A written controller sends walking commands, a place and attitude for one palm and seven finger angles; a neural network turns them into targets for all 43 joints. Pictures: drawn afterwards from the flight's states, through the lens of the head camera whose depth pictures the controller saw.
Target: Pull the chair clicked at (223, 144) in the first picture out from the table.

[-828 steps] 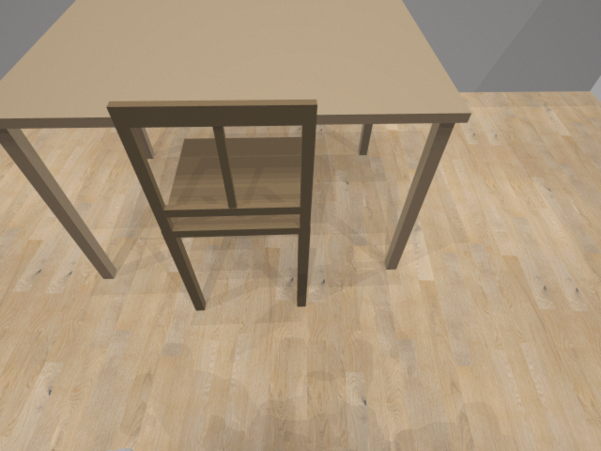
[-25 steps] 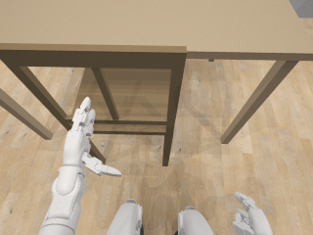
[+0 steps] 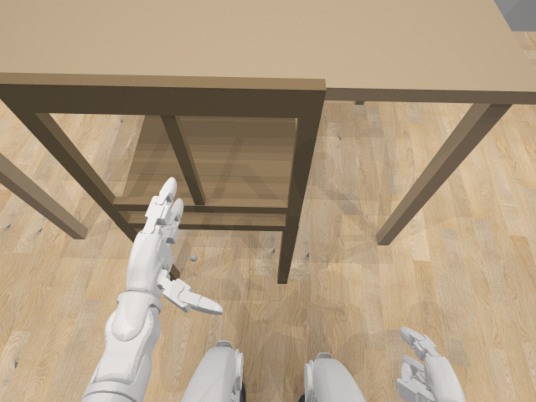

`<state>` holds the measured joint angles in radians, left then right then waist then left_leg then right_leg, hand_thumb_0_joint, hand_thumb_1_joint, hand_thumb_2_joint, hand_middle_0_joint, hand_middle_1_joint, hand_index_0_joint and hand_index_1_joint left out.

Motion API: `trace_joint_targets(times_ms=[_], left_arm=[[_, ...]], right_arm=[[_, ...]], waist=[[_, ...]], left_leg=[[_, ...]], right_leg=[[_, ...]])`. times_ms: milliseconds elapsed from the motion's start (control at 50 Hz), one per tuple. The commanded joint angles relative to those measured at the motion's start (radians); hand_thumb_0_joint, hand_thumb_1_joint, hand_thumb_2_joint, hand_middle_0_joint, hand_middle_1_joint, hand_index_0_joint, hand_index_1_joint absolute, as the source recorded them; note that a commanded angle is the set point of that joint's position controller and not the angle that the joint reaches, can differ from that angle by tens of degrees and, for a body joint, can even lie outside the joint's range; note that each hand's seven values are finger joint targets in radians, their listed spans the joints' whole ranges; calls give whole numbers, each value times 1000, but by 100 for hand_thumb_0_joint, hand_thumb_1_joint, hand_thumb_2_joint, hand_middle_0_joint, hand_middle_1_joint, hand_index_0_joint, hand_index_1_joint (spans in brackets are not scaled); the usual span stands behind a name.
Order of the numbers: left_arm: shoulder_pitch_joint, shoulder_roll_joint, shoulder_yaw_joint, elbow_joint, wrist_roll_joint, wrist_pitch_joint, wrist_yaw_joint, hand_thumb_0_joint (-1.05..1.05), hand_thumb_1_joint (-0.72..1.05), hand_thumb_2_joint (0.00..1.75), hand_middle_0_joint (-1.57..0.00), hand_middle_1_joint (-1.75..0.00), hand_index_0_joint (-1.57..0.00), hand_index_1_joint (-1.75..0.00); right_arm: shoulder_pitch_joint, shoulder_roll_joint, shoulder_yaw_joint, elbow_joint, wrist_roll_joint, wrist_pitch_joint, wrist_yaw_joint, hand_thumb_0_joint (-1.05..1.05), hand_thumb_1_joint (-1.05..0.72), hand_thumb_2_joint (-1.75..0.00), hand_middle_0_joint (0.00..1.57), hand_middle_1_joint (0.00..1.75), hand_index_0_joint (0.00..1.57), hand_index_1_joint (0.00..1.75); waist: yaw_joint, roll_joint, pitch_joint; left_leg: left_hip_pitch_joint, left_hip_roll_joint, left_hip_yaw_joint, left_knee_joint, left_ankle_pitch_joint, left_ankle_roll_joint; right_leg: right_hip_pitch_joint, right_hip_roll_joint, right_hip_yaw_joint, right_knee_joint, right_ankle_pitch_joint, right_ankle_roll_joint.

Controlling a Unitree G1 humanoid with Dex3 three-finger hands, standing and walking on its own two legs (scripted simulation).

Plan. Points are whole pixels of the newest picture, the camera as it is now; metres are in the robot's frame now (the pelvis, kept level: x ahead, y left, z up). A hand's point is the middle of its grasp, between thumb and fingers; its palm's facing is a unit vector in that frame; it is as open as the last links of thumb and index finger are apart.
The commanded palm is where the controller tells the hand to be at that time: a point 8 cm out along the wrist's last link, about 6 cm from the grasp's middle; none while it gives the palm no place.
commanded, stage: aim the fingers beside a spindle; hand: left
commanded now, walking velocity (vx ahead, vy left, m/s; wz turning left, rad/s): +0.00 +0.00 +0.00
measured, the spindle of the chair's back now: (187, 165) +0.47 +0.15 +0.01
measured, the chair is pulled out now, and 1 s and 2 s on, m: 0.00 0.00 0.00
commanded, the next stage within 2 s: push the fingers through the gap in 1.66 s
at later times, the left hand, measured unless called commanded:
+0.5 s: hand (176, 234) +0.34 +0.14 +0.03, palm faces +0.05 -1.00 -0.07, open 16.9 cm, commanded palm +0.31 +0.19 +0.02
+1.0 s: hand (198, 250) +0.33 +0.12 -0.01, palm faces -0.06 -1.00 -0.01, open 16.9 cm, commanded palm +0.31 +0.18 +0.02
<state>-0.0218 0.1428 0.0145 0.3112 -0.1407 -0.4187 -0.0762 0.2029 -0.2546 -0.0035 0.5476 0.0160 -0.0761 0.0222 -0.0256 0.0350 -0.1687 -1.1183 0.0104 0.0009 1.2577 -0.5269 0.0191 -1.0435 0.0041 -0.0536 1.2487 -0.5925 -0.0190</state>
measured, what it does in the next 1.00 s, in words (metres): stands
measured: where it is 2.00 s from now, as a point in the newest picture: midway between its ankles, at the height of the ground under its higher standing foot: outside the picture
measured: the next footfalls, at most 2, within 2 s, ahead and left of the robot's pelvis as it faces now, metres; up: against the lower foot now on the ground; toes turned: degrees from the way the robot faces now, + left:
none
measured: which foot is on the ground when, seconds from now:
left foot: down 0.00-1.00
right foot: down 0.00-1.00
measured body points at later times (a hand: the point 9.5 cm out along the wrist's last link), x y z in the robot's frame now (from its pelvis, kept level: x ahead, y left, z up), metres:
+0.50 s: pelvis +0.00 +0.00 +0.00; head +0.11 +0.00 +0.43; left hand +0.33 +0.20 +0.04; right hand +0.16 -0.24 -0.11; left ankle +0.03 +0.11 -0.63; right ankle +0.00 -0.11 -0.63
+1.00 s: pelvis +0.00 +0.00 +0.00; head +0.13 -0.01 +0.43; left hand +0.33 +0.18 +0.00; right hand +0.17 -0.25 -0.11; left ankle +0.03 +0.11 -0.63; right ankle +0.00 -0.11 -0.63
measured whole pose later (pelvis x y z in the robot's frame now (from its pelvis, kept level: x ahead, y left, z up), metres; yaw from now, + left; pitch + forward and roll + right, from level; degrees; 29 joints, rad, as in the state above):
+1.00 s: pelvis +0.00 +0.00 +0.00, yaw +0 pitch +23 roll -2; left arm -0.10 0.16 0.02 0.39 -0.15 -0.36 -0.09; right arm 0.19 -0.26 0.00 0.54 0.03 -0.05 0.03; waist -0.03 0.04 -0.16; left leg -1.13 0.01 -0.01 1.26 -0.53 0.01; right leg -1.06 0.00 -0.06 1.25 -0.60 -0.02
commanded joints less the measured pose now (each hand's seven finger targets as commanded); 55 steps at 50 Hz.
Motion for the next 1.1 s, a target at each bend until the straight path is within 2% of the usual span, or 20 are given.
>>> trace_joint_targets(times_ms=[0, 20, 180, 220, 240, 320, 360, 420, 520, 540, 600, 640, 660, 720, 820, 880, 920, 980, 1020, 1080], left_arm=[[-226, 180, 147, -304, 5, -139, 72, 0, -50, 30, -6, -8, -6, -8], [-241, 208, 164, -318, 15, -148, 86, 0, -50, 30, -6, -8, -6, -8], [-142, -10, -57, -128, -1, -32, -19, 0, -50, 30, -6, -8, -6, -8], [-184, -6, -65, -139, -3, -19, -26, 0, -50, 30, -6, -8, -6, -8], [-210, 41, -18, -157, -6, -24, -16, 0, -50, 30, -6, -8, -6, -8], [-318, 204, 138, -330, 19, -111, 80, 0, -50, 30, -6, -8, -6, -8], [-294, 208, 170, -343, 27, -143, 121, 0, -50, 30, -6, -8, -6, -8], [-220, 170, 150, -247, 33, -130, 120, 0, -50, 30, -6, -8, -6, -8], [-129, -17, -46, -27, 4, -3, -19, 0, -50, 30, -6, -8, -6, -8], [-153, -12, -53, -43, -5, 3, -39, 0, -50, 30, -6, -8, -6, -8], [-230, 41, -21, -189, -22, -25, -35, 0, -50, 30, -6, -8, -6, -8], [-311, 169, 93, -357, -15, -93, 22, 0, -50, 30, -6, -8, -6, -8], [-305, 170, 96, -401, -5, -123, 54, 0, -50, 30, -6, -8, -6, -8], [-289, 245, 193, -384, 25, -177, 140, 0, -50, 30, -6, -8, -6, -8], [-150, 56, 48, 9, 44, -58, 61, 0, -50, 30, -6, -8, -6, -8], [-170, -15, -46, 16, 6, 13, -34, 0, -50, 30, -6, -8, -6, -8], [-213, -4, -52, -116, -20, 3, -54, 0, -50, 30, -6, -8, -6, -8], [-291, 157, 85, -403, -30, -92, 13, 0, -50, 30, -6, -8, -6, -8], [-256, 236, 162, -480, -10, -149, 92, 0, -50, 30, -6, -8, -6, -8], [-183, 164, 147, -317, 23, -164, 140, 0, -50, 30, -6, -8, -6, -8]], right_arm=[[3, -127, -56, -115, -15, -46, -9, 0, -90, -90, 20, 30, 20, 30], [5, -131, -56, -113, -18, -45, -8, 0, -90, -90, 20, 30, 20, 30], [6, -137, -57, -125, 10, -32, -3, 0, -90, -90, 20, 30, 20, 30], [7, -139, -57, -129, 13, -32, -10, 0, -90, -90, 20, 30, 20, 30], [9, -143, -59, -126, 11, -31, -15, 0, -90, -90, 20, 30, 20, 30], [9, -140, -55, -120, -14, -39, -19, 0, -90, -90, 20, 30, 20, 30], [5, -123, -50, -115, -23, -38, -9, 0, -90, -90, 20, 30, 20, 30], [2, -124, -50, -111, -23, -32, 3, 0, -90, -90, 20, 30, 20, 30], [10, -136, -51, -122, 12, -16, 5, 0, -90, -90, 20, 30, 20, 30], [17, -141, -54, -123, 18, -15, -1, 0, -90, -90, 20, 30, 20, 30], [13, -141, -61, -135, 13, -26, -15, 0, -90, -90, 20, 30, 20, 30], [18, -141, -63, -129, -3, -39, -22, 0, -90, -90, 20, 30, 20, 30], [21, -131, -58, -125, -11, -45, -17, 0, -90, -90, 20, 30, 20, 30], [22, -125, -54, -94, -28, -46, -6, 0, -90, -90, 20, 30, 20, 30], [10, -132, -53, -91, -8, -19, 10, 0, -90, -90, 20, 30, 20, 30], [17, -145, -55, -119, 20, -9, 1, 0, -90, -90, 20, 30, 20, 30], [17, -141, -61, -139, 17, -19, -8, 0, -90, -90, 20, 30, 20, 30], [28, -134, -64, -140, -2, -37, -16, 0, -90, -90, 20, 30, 20, 30], [38, -129, -59, -120, -18, -46, -11, 0, -90, -90, 20, 30, 20, 30], [13, -109, -52, -93, -25, -42, 5, 0, -90, -90, 20, 30, 20, 30]], waist=[[9, 8, -390], [10, 24, -403], [-39, -48, -308], [-46, -52, -292], [-41, -70, -306], [6, 26, -411], [20, 53, -441], [13, 21, -430], [-42, -76, -277], [-48, -105, -272], [-35, -53, -343], [-4, 33, -446], [-2, 53, -463], [9, 44, -443], [-36, -70, -277], [-41, -90, -279], [-30, -44, -366], [7, 38, -518], [19, 62, -516], [-6, -24, -398]], left_leg=[[343, -12, -54, -117, 323, 4], [347, -10, -56, -114, 333, 3], [310, -4, -63, -144, 243, 6], [305, -3, -70, -143, 216, 10], [293, -6, -68, -136, 210, 11], [359, -9, -76, -122, 298, 1], [395, -10, -73, -124, 352, -6], [359, -10, -59, -122, 360, -2], [258, -10, -45, -143, 226, 10], [253, -8, -49, -143, 218, 12], [299, -11, -54, -132, 251, 14], [382, -10, -66, -122, 337, 6], [426, -9, -70, -120, 379, 1], [401, -8, -70, -111, 415, -5], [243, -13, -36, -121, 252, 6], [248, -15, -37, -139, 227, 12], [301, -14, -44, -130, 288, 14], [423, -13, -58, -123, 428, 4], [457, -9, -66, -116, 487, -5], [350, -10, -50, -107, 418, 3]], right_leg=[[144, 11, 35, -150, 328, -17], [140, 14, 34, -142, 330, -18], [113, 9, 17, -189, 269, -13], [92, 8, 15, -192, 237, -12], [99, 7, 19, -191, 235, -11], [105, 12, 23, -144, 273, -18], [121, 14, 25, -135, 312, -20], [152, 16, 26, -139, 347, -20], [141, 12, 27, -206, 279, -15], [143, 10, 25, -210, 275, -12], [146, 5, 31, -197, 295, -11], [154, 6, 37, -168, 339, -15], [144, 9, 32, -156, 355, -16], [145, 18, 29, -134, 376, -18], [125, 14, 29, -176, 308, -14], [153, 7, 32, -208, 296, -12], [176, 4, 35, -192, 346, -15], [222, 3, 41, -165, 445, -15], [198, 14, 32, -146, 458, -17], [190, 15, 33, -143, 441, -12]])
